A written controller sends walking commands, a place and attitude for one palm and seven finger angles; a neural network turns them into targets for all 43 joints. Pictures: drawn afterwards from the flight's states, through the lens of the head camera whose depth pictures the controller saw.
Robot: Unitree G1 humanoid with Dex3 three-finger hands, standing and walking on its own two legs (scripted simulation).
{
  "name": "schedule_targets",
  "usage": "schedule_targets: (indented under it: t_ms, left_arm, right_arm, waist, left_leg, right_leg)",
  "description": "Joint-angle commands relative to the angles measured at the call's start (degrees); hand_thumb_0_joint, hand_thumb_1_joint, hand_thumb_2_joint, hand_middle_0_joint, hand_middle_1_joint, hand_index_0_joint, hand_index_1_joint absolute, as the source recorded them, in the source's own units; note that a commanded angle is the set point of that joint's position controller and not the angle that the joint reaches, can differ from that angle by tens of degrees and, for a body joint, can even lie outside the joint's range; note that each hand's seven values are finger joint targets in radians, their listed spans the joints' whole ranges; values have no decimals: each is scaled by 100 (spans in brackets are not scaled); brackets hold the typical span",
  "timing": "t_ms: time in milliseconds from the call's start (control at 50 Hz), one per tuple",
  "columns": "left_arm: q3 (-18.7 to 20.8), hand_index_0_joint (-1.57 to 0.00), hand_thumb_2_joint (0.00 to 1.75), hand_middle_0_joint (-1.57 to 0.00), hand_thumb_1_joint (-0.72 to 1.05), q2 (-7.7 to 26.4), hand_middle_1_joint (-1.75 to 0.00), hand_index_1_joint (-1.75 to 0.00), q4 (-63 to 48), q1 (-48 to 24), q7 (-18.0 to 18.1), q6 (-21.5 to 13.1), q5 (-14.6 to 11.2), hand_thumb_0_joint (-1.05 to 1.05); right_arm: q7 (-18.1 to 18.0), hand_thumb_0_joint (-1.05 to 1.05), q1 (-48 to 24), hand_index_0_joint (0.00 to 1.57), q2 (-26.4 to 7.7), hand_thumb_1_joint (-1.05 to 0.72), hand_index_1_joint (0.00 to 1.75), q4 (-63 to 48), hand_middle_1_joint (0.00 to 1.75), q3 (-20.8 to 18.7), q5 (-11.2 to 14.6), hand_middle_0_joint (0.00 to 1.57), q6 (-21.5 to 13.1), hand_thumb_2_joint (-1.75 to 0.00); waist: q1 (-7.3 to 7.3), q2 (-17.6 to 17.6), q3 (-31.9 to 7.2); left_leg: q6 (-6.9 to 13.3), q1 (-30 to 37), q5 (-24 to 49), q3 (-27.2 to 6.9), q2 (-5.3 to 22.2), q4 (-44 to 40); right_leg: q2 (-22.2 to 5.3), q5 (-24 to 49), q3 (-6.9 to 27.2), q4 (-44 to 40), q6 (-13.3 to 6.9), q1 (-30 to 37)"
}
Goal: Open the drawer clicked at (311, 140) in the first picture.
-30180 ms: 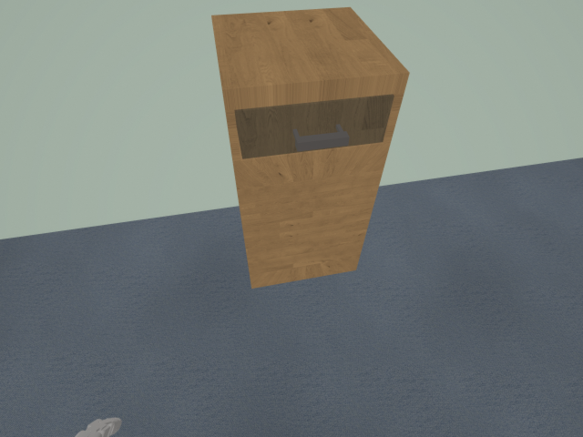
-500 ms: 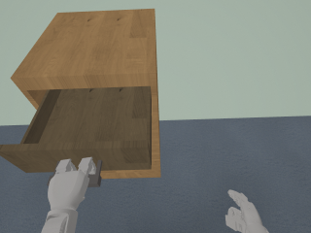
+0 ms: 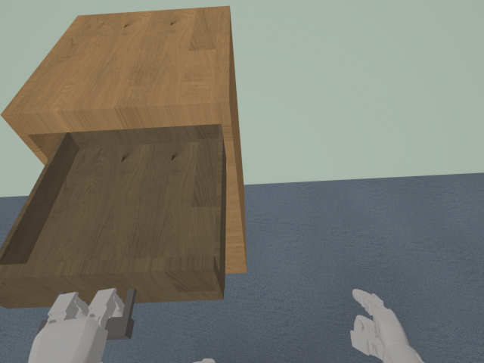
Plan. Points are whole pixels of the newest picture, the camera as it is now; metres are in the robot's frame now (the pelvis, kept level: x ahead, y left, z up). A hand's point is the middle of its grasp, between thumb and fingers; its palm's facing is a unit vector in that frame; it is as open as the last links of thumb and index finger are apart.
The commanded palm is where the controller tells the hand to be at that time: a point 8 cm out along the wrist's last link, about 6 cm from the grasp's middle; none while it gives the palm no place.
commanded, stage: pull the drawer open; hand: left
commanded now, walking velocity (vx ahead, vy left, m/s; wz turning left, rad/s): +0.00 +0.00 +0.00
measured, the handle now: (91, 313) +0.19 +0.25 +0.01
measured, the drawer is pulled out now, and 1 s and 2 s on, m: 0.30 0.30 0.30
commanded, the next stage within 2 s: open the thumb to release the handle in 0.30 s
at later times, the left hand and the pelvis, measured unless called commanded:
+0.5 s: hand (90, 352) +0.14 +0.24 -0.01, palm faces -0.04 -0.07 -1.00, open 5.9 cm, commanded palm +0.12 +0.24 +0.04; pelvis +0.00 +0.00 -0.01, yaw +1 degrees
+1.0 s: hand (89, 357) +0.14 +0.24 +0.00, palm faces -0.04 -0.10 -0.99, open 13.2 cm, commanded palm +0.12 +0.24 +0.04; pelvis -0.01 +0.00 +0.00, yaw +2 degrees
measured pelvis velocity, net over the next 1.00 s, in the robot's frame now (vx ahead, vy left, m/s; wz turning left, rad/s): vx -0.01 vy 0.00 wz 0.03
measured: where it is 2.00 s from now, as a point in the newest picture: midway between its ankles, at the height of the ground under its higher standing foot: outside the picture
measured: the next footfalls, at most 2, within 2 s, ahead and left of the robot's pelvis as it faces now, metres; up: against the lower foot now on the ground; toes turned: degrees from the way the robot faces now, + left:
none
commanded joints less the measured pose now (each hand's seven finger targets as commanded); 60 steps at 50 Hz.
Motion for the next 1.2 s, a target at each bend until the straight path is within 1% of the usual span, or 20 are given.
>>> schedule_targets:
  t_ms: [0,120,300,360,380,420,440,460,520,580,620,660,780,800,940,960,980,1000,1060,1180]
  left_arm:
    - [812,-40,90,-40,90,871,-135,-135,-1272,1403,370,16,-130,0]
    - [983,-40,90,-40,90,968,-135,-135,-1201,1422,393,-32,-150,0]
    - [905,-40,90,-40,90,891,-135,-135,-1222,1217,433,-16,-111,0]
    - [1021,-40,90,-40,90,974,-135,-135,-1184,1397,453,-47,-124,0]
    - [681,-40,90,-40,90,880,-135,-135,-1287,-222,494,-22,-33,0]
    - [949,-39,84,-39,76,989,-134,-134,-1079,-234,586,-37,28,0]
    - [797,-38,81,-38,69,823,-133,-133,-834,-10,583,8,24,0]
    - [894,-38,78,-38,62,926,-132,-132,-922,-135,587,14,14,0]
    - [598,-36,69,-36,41,766,-130,-130,-1039,-163,522,166,-50,0]
    - [299,-35,60,-35,20,617,-127,-127,-936,-185,333,323,-154,0]
    - [426,-34,54,-34,6,852,-126,-126,-940,-296,255,334,-124,0]
    - [336,-33,48,-33,-8,815,-124,-124,-855,-176,192,317,-62,0]
    - [282,-30,30,-30,-50,745,-120,-120,-881,-187,153,141,-8,0]
    - [448,-30,30,-30,-50,857,-120,-120,-844,-160,192,117,-17,0]
    - [400,-30,30,-30,-50,725,-120,-120,-908,-97,311,36,-2,0]
    - [467,-30,30,-30,-50,822,-120,-120,-945,-221,324,42,-1,0]
    - [355,-30,30,-30,-50,635,-120,-120,-652,47,316,72,0,0]
    - [467,-30,30,-30,-50,758,-120,-120,-656,-167,317,87,-21,0]
    - [557,-30,30,-30,-50,892,-120,-120,-764,-434,354,69,43,0]
    - [334,-30,30,-30,-50,715,-120,-120,-733,-643,307,173,-17,0]
  right_arm:
    - [-1,0,-663,20,-562,-90,30,-1066,30,-200,28,20,-266,-90]
    - [-3,0,-587,20,-548,-90,30,-1064,30,-199,4,20,-267,-90]
    - [-30,0,-501,20,-553,-90,30,-1079,30,-230,14,20,-277,-90]
    - [-33,0,-479,20,-545,-90,30,-1042,30,-226,6,20,-279,-90]
    - [-66,0,-452,20,-662,-90,30,-925,30,-227,-24,20,-255,-90]
    - [-131,0,-371,20,-615,-90,30,-895,30,-256,-46,20,-321,-90]
    - [-142,0,-357,20,-598,-90,30,-908,30,-254,-24,20,-352,-90]
    - [-136,0,-349,20,-627,-90,30,-899,30,-260,-31,20,-349,-90]
    - [-133,0,-325,20,-633,-90,30,-933,30,-251,7,20,-347,-90]
    - [-201,0,-354,20,-644,-90,30,-949,30,-228,83,20,-343,-90]
    - [-215,0,-376,20,-648,-90,30,-939,30,-163,73,20,-330,-90]
    - [-212,0,-385,20,-624,-90,30,-944,30,-136,73,20,-323,-90]
    - [-153,0,-371,20,-606,-90,30,-992,30,-139,73,20,-327,-90]
    - [-153,0,-375,20,-602,-90,30,-993,30,-141,78,20,-327,-90]
    - [-85,0,-369,20,-614,-90,30,-1028,30,-200,46,20,-327,-90]
    - [-86,0,-386,20,-624,-90,30,-1012,30,-194,27,20,-323,-90]
    - [-99,0,-378,20,-591,-90,30,-1017,30,-194,44,20,-337,-90]
    - [-106,0,-414,20,-627,-90,30,-1017,30,-184,61,20,-323,-90]
    - [-135,0,-405,20,-636,-90,30,-980,30,-200,35,20,-316,-90]
    - [-189,0,-395,20,-625,-90,30,-952,30,-200,85,20,-336,-90]
  waist:
    - [337,-22,-753]
    - [318,-162,-779]
    - [233,-24,-877]
    - [300,-137,-1041]
    - [-157,-224,-778]
    - [-5,-103,-850]
    - [-12,-160,-756]
    - [30,-216,-1009]
    - [28,-87,-1245]
    - [-41,-317,-927]
    - [24,-324,-971]
    - [53,-405,-881]
    - [52,-129,-541]
    - [74,-188,-606]
    - [56,-131,-640]
    - [62,-201,-757]
    - [49,-242,-505]
    - [26,-413,-569]
    - [61,-242,-802]
    - [7,-85,-766]
  left_leg:
    - [196,781,1876,-213,-358,-377]
    - [204,727,1845,-218,-362,-270]
    - [204,742,1862,-226,-319,-237]
    - [201,774,2010,-220,-330,-196]
    - [213,649,1696,-285,-313,-68]
    - [206,698,1532,-268,-311,-99]
    - [222,657,1436,-262,-296,-111]
    - [204,745,1500,-267,-295,-102]
    - [202,942,1683,-247,-304,-179]
    - [269,773,1476,-242,-306,-316]
    - [272,843,1530,-228,-311,-366]
    - [267,835,1569,-224,-300,-416]
    - [262,889,1427,-232,-292,-484]
    - [263,873,1458,-238,-284,-488]
    - [242,845,1372,-250,-291,-387]
    - [237,825,1322,-239,-308,-355]
    - [249,672,1209,-231,-306,-370]
    - [256,633,1217,-258,-291,-388]
    - [236,677,1174,-226,-314,-333]
    - [257,746,1142,-229,-297,-426]
  right_leg:
    - [-35,2694,368,-864,-71,549]
    - [-34,2754,385,-800,-58,457]
    - [-22,2598,231,-720,-60,324]
    - [-14,2819,252,-678,-47,397]
    - [-68,2595,261,-672,5,-67]
    - [-54,2211,165,-691,7,-101]
    - [-48,2098,79,-711,12,-69]
    - [-44,2096,140,-694,1,-80]
    - [-66,2224,71,-711,15,103]
    - [-83,2214,16,-942,74,386]
    - [-107,2305,97,-991,72,448]
    - [-99,2346,74,-1010,74,479]
    - [-87,2015,52,-1098,30,329]
    - [-79,2061,64,-1081,15,390]
    - [-62,1903,59,-1001,1,176]
    - [-84,1847,115,-1018,12,160]
    - [-73,1809,44,-1041,23,183]
    - [-86,1850,107,-1054,16,197]
    - [-107,1794,174,-1017,31,176]
    - [-95,1730,81,-1078,32,263]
